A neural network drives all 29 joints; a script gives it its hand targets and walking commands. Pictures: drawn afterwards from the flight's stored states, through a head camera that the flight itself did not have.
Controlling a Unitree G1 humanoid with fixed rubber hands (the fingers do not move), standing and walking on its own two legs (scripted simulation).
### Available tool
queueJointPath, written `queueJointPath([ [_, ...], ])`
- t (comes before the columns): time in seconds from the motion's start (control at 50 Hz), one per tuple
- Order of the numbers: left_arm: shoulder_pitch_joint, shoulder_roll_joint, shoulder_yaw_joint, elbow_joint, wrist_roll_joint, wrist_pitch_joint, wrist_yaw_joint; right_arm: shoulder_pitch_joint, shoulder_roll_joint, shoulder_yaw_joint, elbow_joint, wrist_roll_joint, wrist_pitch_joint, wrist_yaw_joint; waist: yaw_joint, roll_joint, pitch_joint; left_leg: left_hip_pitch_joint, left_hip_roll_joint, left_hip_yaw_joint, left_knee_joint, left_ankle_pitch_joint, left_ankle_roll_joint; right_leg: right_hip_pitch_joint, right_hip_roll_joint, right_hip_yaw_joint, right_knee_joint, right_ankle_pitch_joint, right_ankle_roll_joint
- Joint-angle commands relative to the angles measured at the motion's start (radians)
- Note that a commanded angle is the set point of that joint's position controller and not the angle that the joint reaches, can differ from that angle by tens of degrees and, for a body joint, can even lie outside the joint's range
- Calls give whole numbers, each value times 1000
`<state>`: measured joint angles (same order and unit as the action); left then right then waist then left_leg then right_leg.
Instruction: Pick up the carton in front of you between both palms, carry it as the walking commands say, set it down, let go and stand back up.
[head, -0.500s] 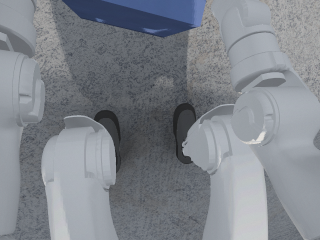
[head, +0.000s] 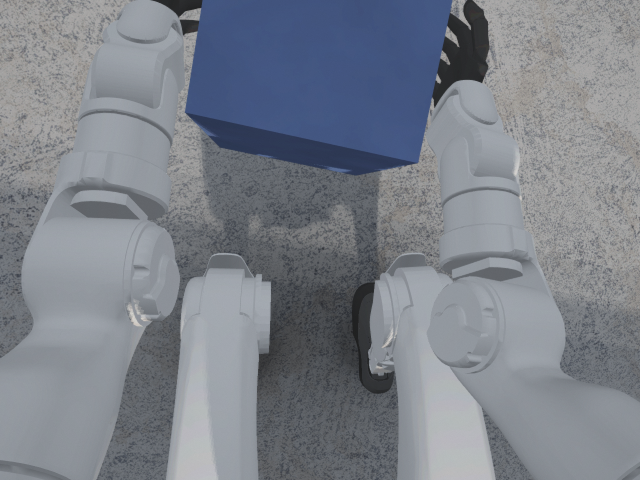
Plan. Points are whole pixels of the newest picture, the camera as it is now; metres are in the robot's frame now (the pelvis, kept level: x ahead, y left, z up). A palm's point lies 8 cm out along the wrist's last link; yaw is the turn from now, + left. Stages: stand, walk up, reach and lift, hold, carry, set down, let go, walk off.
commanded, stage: reach and lift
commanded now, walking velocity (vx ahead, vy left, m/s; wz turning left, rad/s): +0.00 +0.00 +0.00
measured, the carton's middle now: (311, 69) +0.55 +0.04 -0.16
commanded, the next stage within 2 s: none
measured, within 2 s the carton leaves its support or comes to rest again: neither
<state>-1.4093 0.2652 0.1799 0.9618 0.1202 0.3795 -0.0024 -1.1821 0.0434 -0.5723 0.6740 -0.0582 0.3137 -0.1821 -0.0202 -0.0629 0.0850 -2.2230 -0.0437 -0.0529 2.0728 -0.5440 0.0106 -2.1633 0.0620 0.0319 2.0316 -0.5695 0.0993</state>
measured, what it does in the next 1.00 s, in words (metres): rises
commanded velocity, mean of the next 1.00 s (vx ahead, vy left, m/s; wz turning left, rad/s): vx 0.00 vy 0.00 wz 0.00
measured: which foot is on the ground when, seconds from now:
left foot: down 0.00-1.00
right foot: down 0.00-1.00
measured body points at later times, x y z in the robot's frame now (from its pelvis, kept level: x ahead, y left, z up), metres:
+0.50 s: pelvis +0.01 +0.00 +0.12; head +0.26 +0.04 +0.49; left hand +0.51 +0.18 +0.06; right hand +0.50 -0.12 +0.06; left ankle +0.11 +0.11 -0.38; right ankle +0.12 -0.14 -0.38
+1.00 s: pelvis +0.05 +0.00 +0.26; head +0.18 +0.02 +0.69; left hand +0.45 +0.18 +0.23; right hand +0.46 -0.13 +0.23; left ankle +0.11 +0.11 -0.38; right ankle +0.12 -0.14 -0.38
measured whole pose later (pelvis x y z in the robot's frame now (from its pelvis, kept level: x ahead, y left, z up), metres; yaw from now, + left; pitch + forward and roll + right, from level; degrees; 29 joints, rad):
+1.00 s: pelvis +0.05 +0.00 +0.26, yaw +5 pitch +27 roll -1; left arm -0.66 -0.09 0.38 0.63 0.27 0.39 0.00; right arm -0.61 0.15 -0.48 0.56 -0.26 0.37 -0.04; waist -0.01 0.00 -0.21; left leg -1.22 -0.05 -0.05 1.16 -0.41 0.01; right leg -1.19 0.04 0.08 1.15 -0.43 0.05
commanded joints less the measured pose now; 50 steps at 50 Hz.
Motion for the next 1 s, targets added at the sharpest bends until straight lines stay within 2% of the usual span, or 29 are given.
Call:
queueJointPath([
  [0.0,-397,-1091,-182,-114,-67,-48,-258,-762,898,475,-24,36,20,302,-3,125,-1163,651,-88,106,-279,270,-11,504,121,-139,-235,237,-55],
  [0.04,-383,-1139,-185,-23,-34,-29,-263,-766,863,443,-13,-9,14,309,-60,169,-1109,685,-102,79,-355,206,-20,460,113,-173,-247,198,-67],
  [0.06,-360,-1133,-93,67,29,-10,-259,-773,832,402,36,-14,20,314,11,216,-1046,662,-92,106,-377,127,-26,400,116,-150,-292,91,-84],
  [0.08,-281,-1175,-81,69,22,-2,-258,-688,800,356,18,-84,26,326,-79,210,-996,687,-108,84,-411,147,-25,373,109,-179,-318,130,-82],
  [0.1,-279,-1145,-93,19,61,-7,-253,-634,925,369,113,-65,46,339,32,197,-1047,712,-102,109,-411,138,-20,396,119,-150,-337,93,-64],
  [0.12,-356,-1128,-85,-9,46,-14,-239,-625,932,353,116,-53,54,348,-35,163,-1025,720,-94,84,-447,132,-13,373,122,-155,-354,106,-73],
  [0.24,-399,-1255,-191,-131,-10,-3,-224,-701,971,522,-7,9,54,369,13,180,-1300,958,-108,97,-503,182,-24,528,112,-144,-434,125,-64],
  [0.28,-410,-1271,-296,-245,-34,7,-226,-592,1016,514,-16,24,68,386,-42,220,-1386,1054,-102,95,-521,243,-35,543,127,-158,-443,188,-57],
  [0.3,-307,-1323,-217,-153,-25,20,-233,-755,978,589,-175,63,57,388,54,199,-1379,1011,-110,114,-519,266,-28,580,110,-145,-458,153,-55],
  [0.34,-277,-1262,-191,-111,-17,43,-257,-637,979,553,-63,-5,93,382,-37,76,-1224,891,-109,108,-565,148,-14,608,114,-156,-520,109,-53],
  [0.36,-245,-1287,-207,-131,-9,42,-262,-623,1015,579,-47,23,99,387,31,94,-1270,912,-112,127,-582,167,-12,681,108,-143,-521,138,-44],
  [0.42,-292,-1328,-261,-299,-43,26,-270,-443,1107,601,47,22,125,381,2,101,-1328,961,-123,150,-605,265,-24,836,114,-94,-619,244,-50],
  [0.44,-194,-1327,-240,-181,-26,36,-276,-479,1076,609,-59,3,107,371,-61,51,-1312,995,-117,102,-608,304,-21,818,122,-121,-595,283,-43],
  [0.46,-216,-1367,-306,-258,-66,27,-271,-432,1125,623,-60,29,96,379,19,143,-1347,1064,-130,121,-637,352,-33,837,120,-109,-599,334,-58],
  [0.52,-63,-1406,-269,-161,-47,38,-261,-422,1040,626,-83,11,86,396,-35,142,-1212,1105,-119,94,-693,295,-40,778,120,-127,-645,243,-57],
  [0.54,-125,-1350,-292,-242,-42,29,-253,-358,1125,630,-6,32,94,401,34,172,-1183,1139,-123,113,-723,302,-37,778,124,-101,-659,237,-63],
  [0.6,-83,-1402,-387,-333,-87,0,-231,-350,1087,698,-112,52,58,401,-30,138,-1363,1242,-115,93,-707,485,-48,921,128,-98,-680,404,-67],
  [0.66,66,-1408,-349,-262,-59,-5,-234,-204,1062,692,-76,11,59,388,-7,111,-1149,1201,-123,82,-790,405,-40,943,114,-87,-756,339,-61],
  [0.68,85,-1318,-313,-276,-15,-7,-229,-223,1129,715,-83,54,62,397,86,74,-1139,1265,-110,84,-819,448,-20,929,116,-76,-781,350,-37],
  [0.7,58,-1370,-329,-289,-35,-7,-227,-172,1108,702,-79,37,63,389,-7,90,-1149,1287,-114,65,-837,377,-21,965,123,-70,-808,315,-58],
  [0.72,46,-1384,-369,-342,-61,-8,-226,-120,1103,663,-63,16,61,391,10,139,-1149,1297,-129,87,-864,354,-35,1068,116,-60,-829,308,-66],
  [0.74,59,-1347,-332,-303,-38,-6,-222,-148,1116,689,-1,32,80,387,27,47,-1032,1336,-108,65,-893,262,-12,1009,113,-69,-861,200,-60],
  [0.78,123,-1448,-328,-220,-26,11,-214,-156,1050,654,-20,-19,66,399,-4,146,-979,1344,-114,44,-943,229,-33,1028,106,-61,-883,173,-89],
  [0.8,163,-1411,-291,-233,-20,-9,-219,-93,1103,666,-9,-8,67,388,20,71,-952,1358,-113,64,-972,258,-20,1072,108,-43,-944,223,-56],
  [0.86,195,-1396,-272,-233,-7,-9,-231,-29,1101,634,-3,-42,72,383,-28,59,-905,1411,-107,33,-1015,269,-9,1144,105,-44,-985,216,-79],
  [0.88,185,-1382,-281,-243,-15,-8,-228,-22,1119,638,10,-25,63,391,53,120,-888,1374,-109,55,-1034,289,-19,1221,83,-3,-1000,262,-90],
  [0.9,203,-1394,-281,-268,-8,-15,-227,-64,1065,659,-83,-59,56,394,-47,7,-880,1482,-103,16,-1066,303,-8,1166,102,-58,-1012,250,-71],
  [0.94,172,-1430,-328,-273,-2,-13,-220,-62,1103,659,-31,-57,46,411,24,127,-876,1459,-111,24,-1086,355,-30,1223,84,-7,-1037,300,-101],
  [0.98,256,-1422,-327,-316,-4,-18,-220,91,1090,651,-15,-78,65,417,-30,87,-882,1581,-95,6,-1128,448,-27,1252,89,-17,-1100,371,-88],
])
